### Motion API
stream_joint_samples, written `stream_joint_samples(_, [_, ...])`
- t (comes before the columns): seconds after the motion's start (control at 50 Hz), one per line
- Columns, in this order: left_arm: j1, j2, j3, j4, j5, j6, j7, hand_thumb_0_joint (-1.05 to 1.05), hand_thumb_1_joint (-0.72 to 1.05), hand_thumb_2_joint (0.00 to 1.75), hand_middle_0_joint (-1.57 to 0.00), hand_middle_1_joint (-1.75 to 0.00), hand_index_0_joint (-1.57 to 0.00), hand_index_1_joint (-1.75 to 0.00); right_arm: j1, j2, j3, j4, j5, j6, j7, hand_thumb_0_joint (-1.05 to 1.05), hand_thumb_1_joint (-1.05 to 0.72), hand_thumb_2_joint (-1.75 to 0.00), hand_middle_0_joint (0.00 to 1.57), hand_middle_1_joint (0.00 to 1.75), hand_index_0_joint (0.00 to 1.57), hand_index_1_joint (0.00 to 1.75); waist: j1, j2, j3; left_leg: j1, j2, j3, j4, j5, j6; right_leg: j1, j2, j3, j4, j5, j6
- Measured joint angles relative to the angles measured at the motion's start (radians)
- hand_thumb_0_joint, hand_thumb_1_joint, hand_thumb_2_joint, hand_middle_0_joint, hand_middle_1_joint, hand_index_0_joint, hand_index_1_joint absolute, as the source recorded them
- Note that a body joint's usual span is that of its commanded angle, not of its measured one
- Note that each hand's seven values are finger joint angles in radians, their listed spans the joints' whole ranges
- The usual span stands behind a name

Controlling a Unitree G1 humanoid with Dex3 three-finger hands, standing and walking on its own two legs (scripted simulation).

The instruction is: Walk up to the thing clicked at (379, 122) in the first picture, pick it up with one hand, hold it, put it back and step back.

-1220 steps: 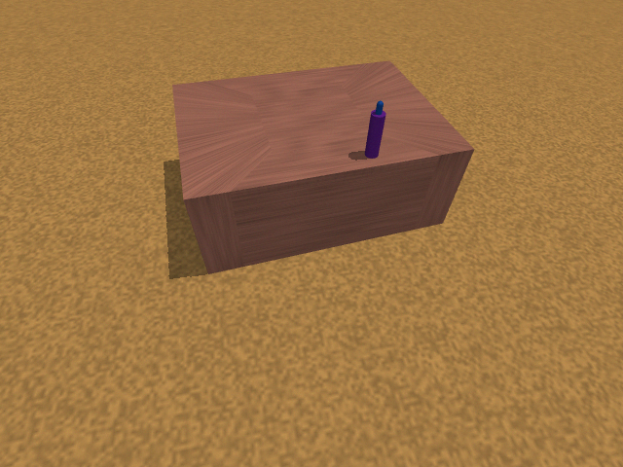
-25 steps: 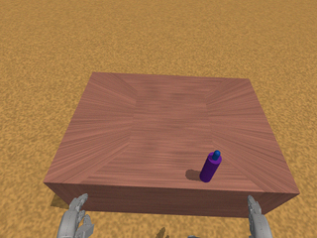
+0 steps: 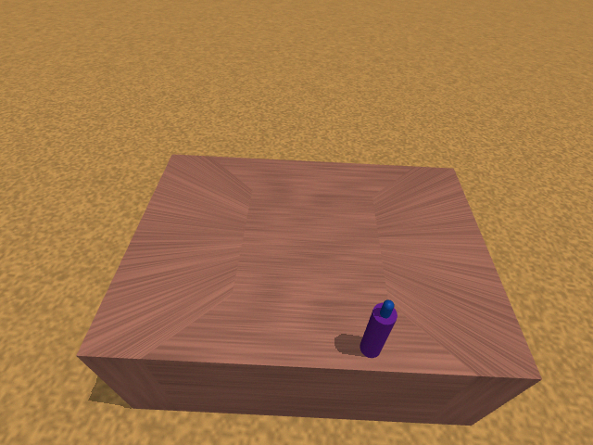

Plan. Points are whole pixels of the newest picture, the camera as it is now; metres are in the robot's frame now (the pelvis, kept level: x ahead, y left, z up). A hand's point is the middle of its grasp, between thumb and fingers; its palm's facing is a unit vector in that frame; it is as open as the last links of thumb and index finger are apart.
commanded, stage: home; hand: right
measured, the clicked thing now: (379, 327) +0.41 -0.17 -0.24
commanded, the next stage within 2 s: stand in 0.68 s
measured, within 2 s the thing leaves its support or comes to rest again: neither
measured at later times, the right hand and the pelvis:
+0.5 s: hand out of the picture +0.03 -0.24 -0.14, palm faces -0.05 +0.93 -0.38, open 17.5 cm; pelvis -0.01 +0.02 +0.01, yaw +0 degrees
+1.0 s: hand out of the picture +0.07 -0.22 -0.14, palm faces -0.05 +0.93 -0.37, open 15.0 cm; pelvis +0.00 +0.03 +0.01, yaw +0 degrees
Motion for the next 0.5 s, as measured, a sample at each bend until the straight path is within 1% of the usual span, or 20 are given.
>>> stream_joint_samples(0.14, [-0.026,0.001,-0.002,0.058,-0.004,0.0,-0.008,0.01,0.9,0.91,-0.2,-0.3,-0.21,-0.31,-0.021,0.004,0.011,0.068,0.001,-0.001,0.003,0.0,0.54,-0.05,0.05,0.05,0.06,0.05,0.003,-0.004,0.005,0.038,0.006,0.0,-0.066,0.041,-0.001,0.046,0.007,-0.003,-0.081,0.049,-0.001])
stream_joint_samples(0.28, [-0.04,0.009,0.002,0.095,-0.005,-0.004,-0.01,0.01,0.9,0.91,-0.2,-0.3,-0.21,-0.31,-0.034,0.002,0.011,0.104,0.001,0.0,0.007,0.0,0.54,-0.05,0.05,0.05,0.06,0.05,0.006,-0.006,0.004,0.047,0.005,0.001,-0.09,0.059,0.004,0.065,0.007,-0.002,-0.127,0.077,0.005])
stream_joint_samples(0.5, [-0.055,0.021,0.002,0.126,-0.008,-0.004,-0.011,0.01,0.9,0.91,-0.2,-0.3,-0.21,-0.31,-0.052,0.002,0.013,0.131,0.004,-0.004,0.01,0.0,0.54,-0.05,0.05,0.05,0.06,0.05,0.007,-0.015,0.009,0.058,-0.016,0.01,-0.116,0.071,0.02,0.077,-0.012,0.007,-0.158,0.095,0.023])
